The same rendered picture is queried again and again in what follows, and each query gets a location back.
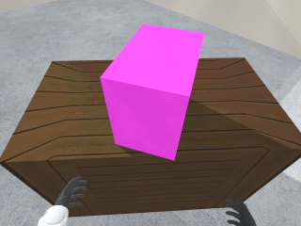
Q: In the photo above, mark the robot left forearm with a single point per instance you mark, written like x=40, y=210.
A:
x=56, y=215

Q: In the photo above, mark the robot right hand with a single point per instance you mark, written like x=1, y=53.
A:
x=244, y=215

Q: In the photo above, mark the robot left hand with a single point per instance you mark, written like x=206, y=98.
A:
x=66, y=196

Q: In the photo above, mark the pedestal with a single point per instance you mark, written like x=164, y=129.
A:
x=235, y=139

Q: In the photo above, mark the carton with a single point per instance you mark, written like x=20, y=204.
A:
x=148, y=86

